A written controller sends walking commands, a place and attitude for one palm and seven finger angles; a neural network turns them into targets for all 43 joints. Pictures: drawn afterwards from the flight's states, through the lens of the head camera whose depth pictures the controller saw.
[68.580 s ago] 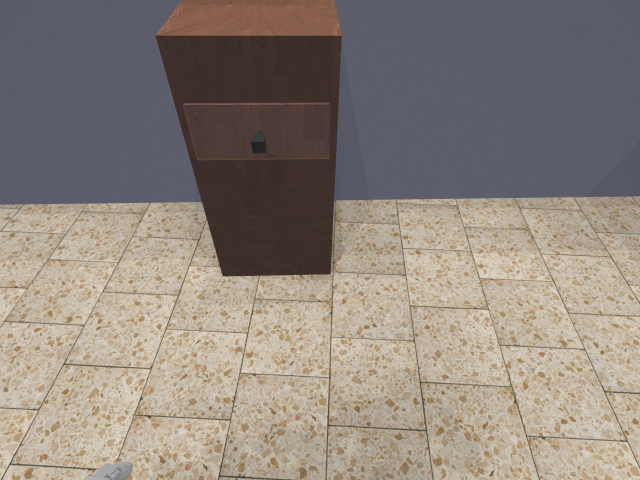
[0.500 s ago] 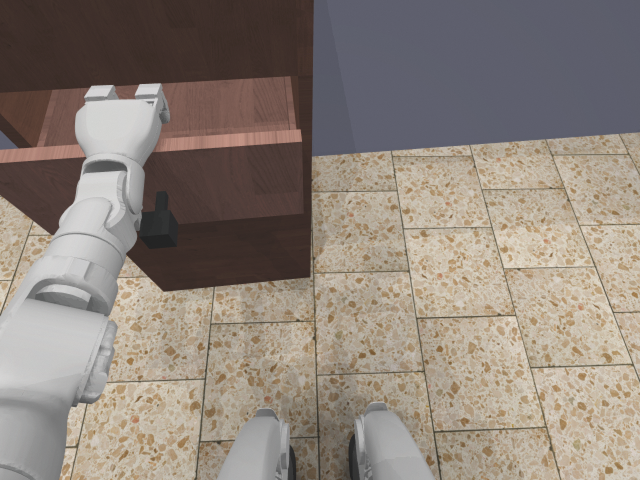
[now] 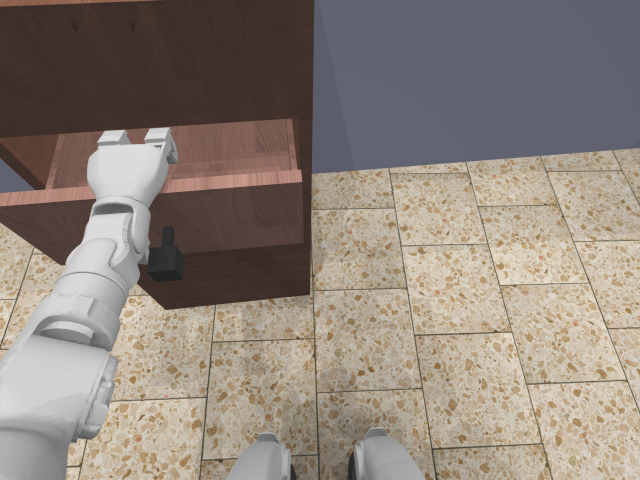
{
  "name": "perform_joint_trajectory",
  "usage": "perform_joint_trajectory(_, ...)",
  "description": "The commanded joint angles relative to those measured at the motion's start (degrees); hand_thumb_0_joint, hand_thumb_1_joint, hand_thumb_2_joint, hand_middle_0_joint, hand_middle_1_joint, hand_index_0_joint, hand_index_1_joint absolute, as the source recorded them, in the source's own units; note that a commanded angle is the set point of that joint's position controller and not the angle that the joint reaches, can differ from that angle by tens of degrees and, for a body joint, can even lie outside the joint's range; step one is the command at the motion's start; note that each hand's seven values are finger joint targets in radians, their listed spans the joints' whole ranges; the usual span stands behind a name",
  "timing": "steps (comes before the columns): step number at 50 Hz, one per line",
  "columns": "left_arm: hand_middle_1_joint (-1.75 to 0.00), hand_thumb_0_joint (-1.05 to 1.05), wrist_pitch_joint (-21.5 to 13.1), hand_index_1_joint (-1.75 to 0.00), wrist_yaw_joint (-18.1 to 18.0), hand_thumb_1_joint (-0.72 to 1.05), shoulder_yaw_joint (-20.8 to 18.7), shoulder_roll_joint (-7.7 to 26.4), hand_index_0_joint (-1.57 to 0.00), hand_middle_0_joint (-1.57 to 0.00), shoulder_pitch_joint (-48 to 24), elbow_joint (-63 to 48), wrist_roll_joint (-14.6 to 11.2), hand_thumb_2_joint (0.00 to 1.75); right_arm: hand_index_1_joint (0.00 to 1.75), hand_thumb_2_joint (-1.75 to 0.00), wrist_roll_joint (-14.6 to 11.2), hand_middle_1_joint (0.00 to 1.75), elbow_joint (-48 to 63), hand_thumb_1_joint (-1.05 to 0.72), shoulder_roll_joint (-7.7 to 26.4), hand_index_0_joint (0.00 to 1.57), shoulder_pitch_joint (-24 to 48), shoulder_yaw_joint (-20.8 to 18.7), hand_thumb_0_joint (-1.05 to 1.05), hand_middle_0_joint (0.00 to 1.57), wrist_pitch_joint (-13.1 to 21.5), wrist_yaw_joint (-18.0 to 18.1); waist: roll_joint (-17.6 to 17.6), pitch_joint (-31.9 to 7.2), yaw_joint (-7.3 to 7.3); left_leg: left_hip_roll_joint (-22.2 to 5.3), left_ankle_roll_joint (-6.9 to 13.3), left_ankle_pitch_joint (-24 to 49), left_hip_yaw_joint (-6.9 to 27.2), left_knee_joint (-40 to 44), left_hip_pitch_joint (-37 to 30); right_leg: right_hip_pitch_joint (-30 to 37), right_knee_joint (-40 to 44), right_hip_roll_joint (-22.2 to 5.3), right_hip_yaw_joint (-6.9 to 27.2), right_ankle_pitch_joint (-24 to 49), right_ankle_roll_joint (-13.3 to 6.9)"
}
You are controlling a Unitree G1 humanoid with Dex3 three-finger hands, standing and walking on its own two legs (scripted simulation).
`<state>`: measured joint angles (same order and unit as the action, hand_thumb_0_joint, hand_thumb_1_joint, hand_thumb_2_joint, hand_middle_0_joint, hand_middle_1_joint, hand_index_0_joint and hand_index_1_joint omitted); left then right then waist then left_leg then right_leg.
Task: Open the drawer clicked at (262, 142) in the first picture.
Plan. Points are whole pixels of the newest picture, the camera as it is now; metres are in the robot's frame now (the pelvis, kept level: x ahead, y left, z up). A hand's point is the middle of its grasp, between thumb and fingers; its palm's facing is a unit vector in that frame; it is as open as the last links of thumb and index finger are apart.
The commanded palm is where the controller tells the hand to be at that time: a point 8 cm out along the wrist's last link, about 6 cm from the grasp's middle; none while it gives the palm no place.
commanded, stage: lift the hand off the handle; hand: left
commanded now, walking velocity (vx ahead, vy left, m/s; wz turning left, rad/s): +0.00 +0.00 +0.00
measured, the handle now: (167, 251) +0.42 +0.21 -0.05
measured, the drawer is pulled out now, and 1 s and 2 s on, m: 0.11 0.11 0.11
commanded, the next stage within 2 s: draw the hand back to the body in 0.58 s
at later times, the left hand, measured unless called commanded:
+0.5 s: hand (136, 203) +0.46 +0.24 +0.01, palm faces -0.08 -0.05 -1.00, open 13.5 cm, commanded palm +0.46 +0.21 +0.08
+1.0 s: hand (130, 203) +0.43 +0.22 +0.06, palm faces +0.05 -0.09 -0.99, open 13.7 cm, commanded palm +0.39 +0.23 +0.12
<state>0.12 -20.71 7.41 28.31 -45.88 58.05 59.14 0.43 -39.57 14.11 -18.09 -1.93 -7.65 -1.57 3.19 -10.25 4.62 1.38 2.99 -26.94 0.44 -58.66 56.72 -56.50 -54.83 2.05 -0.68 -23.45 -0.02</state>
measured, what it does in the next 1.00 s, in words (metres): shifts its weight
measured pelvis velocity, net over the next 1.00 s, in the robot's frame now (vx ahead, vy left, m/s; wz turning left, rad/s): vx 0.05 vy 0.02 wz -0.03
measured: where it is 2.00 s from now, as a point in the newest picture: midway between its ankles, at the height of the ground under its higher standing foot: outside the picture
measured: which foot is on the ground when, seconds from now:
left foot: down 0.00-1.00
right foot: down 0.00-1.00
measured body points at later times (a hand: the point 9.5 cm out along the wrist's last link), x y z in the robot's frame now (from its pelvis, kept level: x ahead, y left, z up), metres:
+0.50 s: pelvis +0.05 +0.02 +0.03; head +0.15 +0.02 +0.47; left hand +0.46 +0.24 +0.06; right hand +0.10 -0.24 -0.10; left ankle +0.00 +0.08 -0.67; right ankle +0.02 -0.12 -0.67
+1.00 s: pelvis +0.05 +0.02 +0.05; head +0.11 +0.01 +0.49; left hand +0.42 +0.23 +0.11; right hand +0.14 -0.22 -0.09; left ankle +0.00 +0.08 -0.67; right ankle +0.01 -0.12 -0.67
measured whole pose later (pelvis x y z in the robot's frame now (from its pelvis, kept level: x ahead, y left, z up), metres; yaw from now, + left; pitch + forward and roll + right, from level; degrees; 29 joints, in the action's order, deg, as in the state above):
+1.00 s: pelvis +0.05 +0.02 +0.05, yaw -2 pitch +15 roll -2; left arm 4.8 -22.1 6.0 19.0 -19.4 31.0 59.5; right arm -0.7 -37.3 12.7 -14.5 -2.4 -10.6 -2.6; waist 4.4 -9.1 0.7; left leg 2.1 4.6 -24.4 -2.0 -41.8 32.8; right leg -33.3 -38.3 0.9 1.2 -20.3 1.1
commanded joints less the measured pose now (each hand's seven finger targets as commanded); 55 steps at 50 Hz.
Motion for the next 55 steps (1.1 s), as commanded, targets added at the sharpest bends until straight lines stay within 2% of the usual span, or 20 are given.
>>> perform_joint_trajectory(1,-1.2,0.0,-3.4,-1.2,-0.4,-0.5,-1.4,-0.8,-0.3,-0.3,-17.6,-11.6,-2.3,0.3,0.3,-0.9,0.0,0.3,2.7,-0.9,8.7,0.2,-7.6,-3.4,0.0,0.2,0.5,0.7,1.7,-24.0,3.24,-2.2,-1.3,26.9,1.7,8.3,-24.9,12.0,7.0,1.5,-2.2,16.3,-2.7)
perform_joint_trajectory(5,-1.2,0.0,-3.4,-1.2,-2.0,-0.5,-2.4,-0.6,-0.3,-0.3,-15.5,-13.0,-2.3,0.3,0.3,-0.9,0.1,0.3,2.5,-0.9,8.6,0.2,-7.7,-3.8,0.0,0.2,0.1,0.6,1.0,-23.6,2.78,-2.4,-1.5,31.5,1.5,9.4,-27.7,14.6,8.4,1.7,-2.2,19.7,-2.6)
perform_joint_trajectory(7,-1.2,0.0,-3.5,-1.2,-2.4,-0.5,-0.9,-3.2,-0.3,-0.3,-14.4,-15.3,-2.8,0.3,0.3,-0.9,0.3,0.3,2.7,-0.9,8.3,0.2,-7.7,-4.1,0.0,0.2,0.1,0.4,2.5,-25.5,2.68,-2.7,-1.9,37.2,1.8,9.8,-31.6,15.5,9.0,1.7,-2.3,21.6,-2.4)
perform_joint_trajectory(8,-1.2,0.0,-3.5,-1.2,-2.6,-0.5,-2.4,-1.3,-0.3,-0.3,-14.8,-16.0,-2.8,0.3,0.3,-0.9,0.2,0.3,2.3,-0.9,8.5,0.2,-7.7,-4.2,0.0,0.2,-0.2,0.5,2.3,-24.6,2.31,-2.9,-2.0,38.6,1.7,10.1,-31.9,16.2,9.2,1.7,-2.3,23.1,-2.5)
perform_joint_trajectory(12,-1.2,0.0,-3.4,-1.2,-3.2,-0.5,-2.9,-1.5,-0.3,-0.3,-11.8,-19.9,-3.5,0.3,0.3,-0.9,0.3,0.3,2.9,-0.9,8.2,0.2,-7.5,-4.5,0.0,0.2,-0.5,0.3,2.7,-27.3,1.44,-3.1,-2.3,45.9,1.9,11.0,-36.0,19.9,10.3,1.7,-2.2,27.0,-2.1)
perform_joint_trajectory(13,-1.2,0.0,-3.3,-1.2,-3.4,-0.5,-3.9,-0.5,-0.3,-0.3,-11.1,-19.4,-3.4,0.3,0.3,-0.9,0.2,0.3,2.6,-0.9,8.3,0.2,-7.3,-4.6,0.0,0.2,-0.6,0.4,1.5,-25.5,1.55,-3.2,-2.2,46.0,1.8,11.2,-35.5,20.2,10.5,1.6,-2.2,27.8,-2.2)
perform_joint_trajectory(17,-1.2,0.0,-3.3,-1.2,-3.6,-0.5,-2.0,-2.6,-0.3,-0.3,-9.8,-25.3,-3.2,0.3,0.3,-0.9,0.3,0.3,3.2,-0.9,7.9,0.2,-6.6,-4.9,0.0,0.2,-0.4,0.0,4.5,-27.2,1.06,-3.9,-3.1,54.3,3.0,11.9,-41.3,20.0,11.2,1.7,-2.2,28.8,-2.0)
perform_joint_trajectory(21,-1.2,0.0,-3.1,-1.2,-3.7,-0.5,-2.6,-0.9,-0.3,-0.3,-11.0,-27.6,-2.3,0.3,0.3,-0.9,0.3,0.3,3.3,-0.9,8.3,0.2,-5.5,-5.0,0.0,0.2,-0.6,0.2,2.7,-24.9,1.24,-3.7,-3.0,51.5,2.9,13.1,-40.5,21.5,12.3,1.5,-1.9,28.2,-2.2)
perform_joint_trajectory(24,-1.2,0.0,-3.0,-1.2,-4.0,-0.5,0.0,-4.1,-0.3,-0.3,-12.8,-28.4,-2.0,0.3,0.3,-0.9,0.3,0.3,3.2,-0.9,7.8,0.2,-5.2,-5.0,0.0,0.2,-0.3,0.1,4.2,-24.6,1.71,-3.9,-3.6,51.3,3.5,13.7,-42.4,19.8,12.9,1.3,-2.4,25.8,-2.2)
perform_joint_trajectory(26,-1.2,0.0,-2.6,-1.2,-4.0,-0.5,-1.2,-2.5,-0.3,-0.3,-13.6,-25.9,-1.4,0.3,0.3,-0.9,0.2,0.3,2.6,-0.9,8.1,0.2,-5.2,-5.0,0.0,0.2,-0.6,0.4,3.2,-22.3,1.76,-3.9,-3.9,51.5,4.1,14.0,-41.9,19.0,12.7,1.4,-2.6,25.4,-2.4)
perform_joint_trajectory(28,-1.2,0.0,-2.6,-1.2,-3.9,-0.5,0.7,-5.5,-0.3,-0.3,-13.8,-26.6,-1.9,0.3,0.3,-0.9,0.3,0.3,2.8,-0.9,7.7,0.2,-5.1,-5.2,0.0,0.2,-0.4,0.1,3.8,-23.8,1.96,-4.2,-4.2,53.8,4.4,13.4,-44.2,17.9,12.5,1.4,-2.7,25.3,-2.3)
perform_joint_trajectory(31,-1.2,0.0,-2.4,-1.2,-3.8,-0.5,-0.5,-4.3,-0.3,-0.3,-12.9,-26.3,-2.1,0.3,0.3,-0.9,0.5,0.3,3.1,-0.9,7.8,0.2,-4.8,-5.0,0.0,0.2,-0.6,0.0,4.0,-24.9,1.12,-3.9,-4.5,53.5,4.5,13.6,-43.8,19.0,12.4,1.4,-2.7,25.1,-2.5)
perform_joint_trajectory(34,-1.2,0.0,-2.7,-1.2,-4.0,-0.5,2.7,-8.1,-0.3,-0.3,-15.6,-25.5,-1.9,0.3,0.3,-0.9,0.5,0.3,3.3,-0.9,7.3,0.2,-4.4,-4.9,0.0,0.2,-0.2,-0.1,3.4,-23.4,2.17,-3.7,-4.2,49.3,4.3,13.7,-42.3,17.9,12.6,1.3,-2.9,23.3,-2.4)
perform_joint_trajectory(36,-1.2,0.0,-2.9,-1.2,-3.9,-0.5,-2.6,-2.1,-0.3,-0.3,-10.7,-29.5,-2.1,0.3,0.3,-0.9,0.5,0.3,4.3,-0.9,8.0,0.2,-3.7,-5.1,0.0,0.2,-0.5,0.0,4.4,-27.7,-0.62,-3.7,-4.4,54.1,4.2,14.1,-44.8,21.9,12.5,1.3,-2.3,26.2,-2.6)
perform_joint_trajectory(38,-1.2,0.0,-2.6,-1.2,-3.8,-0.5,-3.2,-1.7,-0.3,-0.3,-6.7,-33.9,-2.7,0.3,0.3,-0.9,0.2,0.3,5.5,-0.9,7.4,0.2,-2.9,-4.8,0.0,0.2,-0.6,-0.1,5.8,-30.9,-1.64,-4.1,-4.7,59.1,4.7,14.2,-48.0,23.8,12.6,1.4,-2.1,28.1,-2.5)
perform_joint_trajectory(40,-1.2,0.0,-1.7,-1.2,-3.2,-0.5,-1.8,-3.8,-0.3,-0.3,-0.9,-35.8,-3.3,0.3,0.3,-0.9,-0.2,0.3,6.1,-0.9,7.1,0.2,-1.8,-4.8,0.0,0.2,-0.5,-0.4,3.8,-27.2,-1.8,-4.6,-4.5,59.6,4.9,15.0,-47.3,24.3,13.6,1.3,-2.6,27.9,-2.3)
perform_joint_trajectory(44,-1.2,0.0,2.2,-1.2,-3.8,-0.5,-5.5,0.9,-0.3,-0.3,7.5,-33.8,0.5,0.3,0.3,-0.9,-0.8,0.3,7.0,-0.9,7.6,0.2,0.7,-3.8,0.0,0.2,-1.2,-0.3,-2.2,-19.5,-3.47,-3.4,-3.2,47.4,2.9,18.3,-37.8,29.7,15.5,0.8,-2.3,26.6,-2.6)
perform_joint_trajectory(46,-1.2,0.0,4.3,-1.2,-4.3,-0.5,-8.5,4.5,-0.3,-0.3,10.4,-35.4,1.6,0.3,0.3,-0.9,-1.1,0.3,7.8,-0.9,7.8,0.2,2.4,-3.4,0.0,0.2,-1.3,-0.1,-0.7,-17.8,-5.13,-3.0,-3.1,45.0,1.7,20.1,-36.4,32.9,16.3,0.5,-1.7,27.5,-3.2)
perform_joint_trajectory(51,-1.2,0.0,8.9,-1.2,-0.9,-0.5,-8.5,4.8,-0.3,-0.3,17.8,-44.4,-1.6,0.3,0.3,-0.9,-2.1,0.3,10.6,-0.9,7.5,0.2,5.5,-2.8,0.0,0.2,-0.8,-0.2,1.2,-19.3,-5.85,-4.2,-3.6,53.8,3.1,21.6,-43.2,37.1,17.5,0.1,-2.1,30.9,-2.5)
perform_joint_trajectory(55,-1.2,0.0,8.2,-1.2,3.0,-0.5,-6.0,3.4,-0.3,-0.3,21.4,-48.6,-3.1,0.3,0.3,-0.9,-2.6,0.3,12.5,-0.9,7.5,0.2,8.6,-2.1,0.0,0.2,0.2,1.0,-2.2,-12.7,-4.78,-3.0,-1.8,39.1,1.4,24.9,-40.8,37.9,21.0,0.2,-1.9,23.9,-2.2)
